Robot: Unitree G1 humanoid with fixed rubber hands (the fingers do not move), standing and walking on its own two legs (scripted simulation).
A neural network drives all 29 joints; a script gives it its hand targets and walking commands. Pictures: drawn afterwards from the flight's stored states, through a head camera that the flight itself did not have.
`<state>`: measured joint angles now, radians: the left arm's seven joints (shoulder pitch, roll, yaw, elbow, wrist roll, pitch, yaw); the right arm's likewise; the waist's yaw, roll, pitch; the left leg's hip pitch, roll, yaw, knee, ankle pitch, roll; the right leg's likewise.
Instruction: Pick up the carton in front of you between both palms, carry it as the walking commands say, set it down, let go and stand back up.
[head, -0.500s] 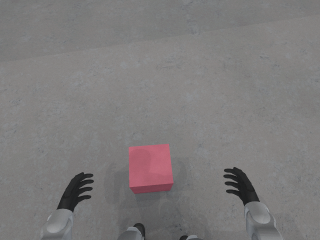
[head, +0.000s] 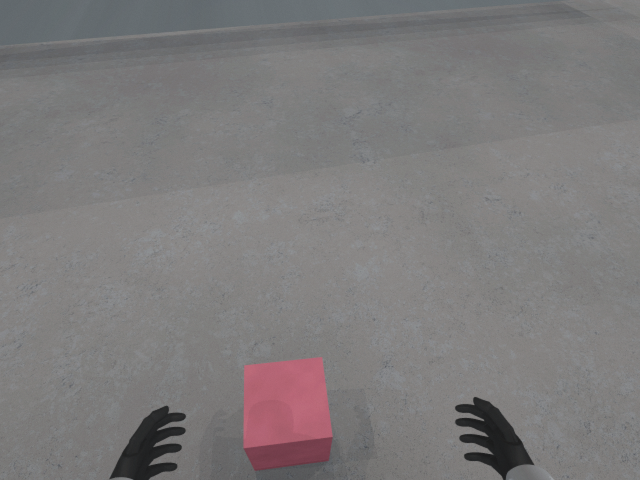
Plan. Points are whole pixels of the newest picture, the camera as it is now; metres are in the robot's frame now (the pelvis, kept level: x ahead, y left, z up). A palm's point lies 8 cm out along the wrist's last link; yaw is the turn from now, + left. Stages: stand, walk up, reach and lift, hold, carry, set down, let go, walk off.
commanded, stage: let go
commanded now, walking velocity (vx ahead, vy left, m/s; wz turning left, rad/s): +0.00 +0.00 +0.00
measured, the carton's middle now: (287, 414) +0.40 +0.08 -0.65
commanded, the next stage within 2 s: stand in 0.10 s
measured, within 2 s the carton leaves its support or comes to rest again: neither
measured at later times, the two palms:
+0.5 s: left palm out of the picture +0.13 +0.31 -0.10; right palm out of the picture +0.13 -0.27 -0.08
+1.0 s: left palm out of the picture +0.09 +0.32 -0.10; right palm out of the picture +0.11 -0.27 -0.09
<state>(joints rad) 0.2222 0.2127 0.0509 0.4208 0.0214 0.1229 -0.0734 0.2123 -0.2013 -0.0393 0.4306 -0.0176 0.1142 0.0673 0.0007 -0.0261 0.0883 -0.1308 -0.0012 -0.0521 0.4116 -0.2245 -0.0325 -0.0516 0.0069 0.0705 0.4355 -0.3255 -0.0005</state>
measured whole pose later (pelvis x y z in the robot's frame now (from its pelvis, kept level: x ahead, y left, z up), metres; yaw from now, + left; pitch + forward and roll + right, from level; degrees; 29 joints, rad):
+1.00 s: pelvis +0.00 +0.02 +0.00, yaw +0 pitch -2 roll +0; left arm 0.21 0.36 0.03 0.82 0.04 0.00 0.03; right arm 0.14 -0.34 -0.02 0.89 -0.03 0.00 -0.02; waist 0.00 -0.02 0.02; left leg -0.20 -0.01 -0.05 0.48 -0.25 0.00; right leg -0.08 -0.01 0.06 0.42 -0.31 0.03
